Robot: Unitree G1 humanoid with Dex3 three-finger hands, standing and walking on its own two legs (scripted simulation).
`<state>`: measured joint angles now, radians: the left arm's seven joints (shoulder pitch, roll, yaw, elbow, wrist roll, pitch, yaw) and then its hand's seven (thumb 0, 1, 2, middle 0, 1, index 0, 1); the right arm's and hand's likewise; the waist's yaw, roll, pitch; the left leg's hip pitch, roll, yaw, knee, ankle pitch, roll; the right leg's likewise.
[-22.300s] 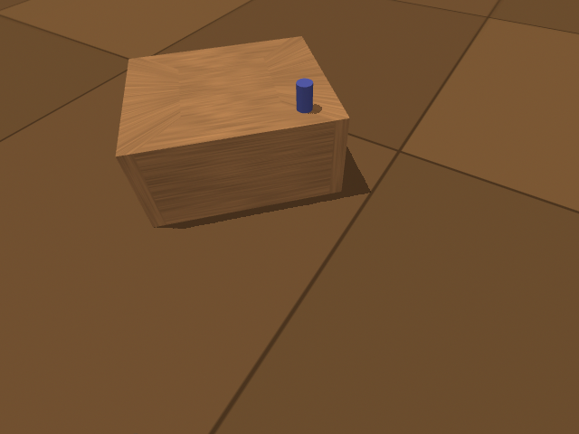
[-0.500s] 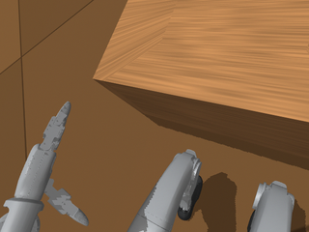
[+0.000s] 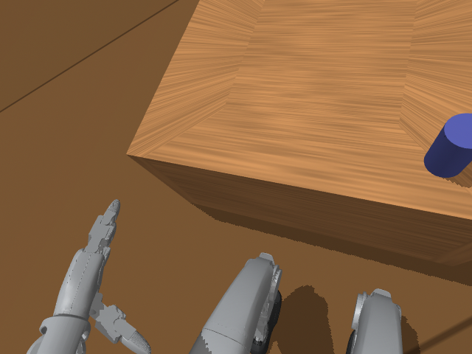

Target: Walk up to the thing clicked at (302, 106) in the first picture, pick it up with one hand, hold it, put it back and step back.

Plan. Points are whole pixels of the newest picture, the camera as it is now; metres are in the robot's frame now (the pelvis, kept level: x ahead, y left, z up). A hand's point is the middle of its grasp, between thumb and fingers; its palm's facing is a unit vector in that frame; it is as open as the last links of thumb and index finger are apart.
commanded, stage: rise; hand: right
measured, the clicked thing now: (454, 147) +0.53 -0.20 -0.11
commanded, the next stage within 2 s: home in 0.04 s
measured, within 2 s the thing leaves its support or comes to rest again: neither
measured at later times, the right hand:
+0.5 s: hand out of the picture +0.43 -0.32 +0.07, palm faces +0.30 +0.89 -0.33, open 17.3 cm
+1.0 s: hand out of the picture +0.24 -0.19 +0.08, palm faces +0.16 +0.96 -0.22, open 17.4 cm
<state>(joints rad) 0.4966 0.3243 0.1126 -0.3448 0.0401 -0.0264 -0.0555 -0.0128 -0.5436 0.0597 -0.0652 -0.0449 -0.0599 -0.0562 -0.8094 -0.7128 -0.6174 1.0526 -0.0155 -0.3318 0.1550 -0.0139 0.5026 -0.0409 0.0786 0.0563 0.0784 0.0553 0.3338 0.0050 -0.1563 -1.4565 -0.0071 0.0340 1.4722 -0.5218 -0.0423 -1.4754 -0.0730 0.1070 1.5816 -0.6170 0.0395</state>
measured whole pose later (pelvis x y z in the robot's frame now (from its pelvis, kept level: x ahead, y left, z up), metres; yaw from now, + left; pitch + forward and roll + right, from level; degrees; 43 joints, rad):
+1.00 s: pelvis +0.07 +0.00 +0.14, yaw -3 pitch +9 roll +1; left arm 0.39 0.20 -0.01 0.13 -0.04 0.16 0.06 0.01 0.89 0.90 -0.20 -0.29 -0.20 -0.30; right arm 0.40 -0.20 -0.01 0.16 0.05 0.08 -0.08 -0.01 0.53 -0.06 0.06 0.05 0.06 0.05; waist 0.01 -0.02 -0.13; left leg -0.60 0.03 0.01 0.87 -0.43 -0.04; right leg -0.58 -0.05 0.03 0.91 -0.48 0.03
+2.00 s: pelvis +0.06 +0.00 +0.13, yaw -3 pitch +9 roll +0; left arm 0.45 0.19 0.01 0.06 -0.03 0.12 0.08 0.01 0.90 0.91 -0.20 -0.30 -0.20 -0.30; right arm 0.45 -0.20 0.00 0.07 0.02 0.04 -0.10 -0.01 0.51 -0.07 0.06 0.05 0.06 0.05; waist 0.00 0.01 -0.11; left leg -0.66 0.04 -0.01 0.96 -0.45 -0.04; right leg -0.63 -0.04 0.01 0.97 -0.49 0.03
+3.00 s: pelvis +0.05 +0.01 +0.13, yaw -3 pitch +8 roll +1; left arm 0.30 0.21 -0.01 0.45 -0.02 -0.03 0.14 0.01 0.90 0.91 -0.20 -0.30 -0.21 -0.31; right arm 0.48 -0.20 0.01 0.00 0.02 0.16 -0.16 -0.01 0.50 -0.07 0.06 0.06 0.06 0.05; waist 0.02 -0.03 -0.09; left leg -0.64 0.02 0.01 0.94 -0.44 -0.03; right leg -0.63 -0.06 0.04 0.98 -0.49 0.04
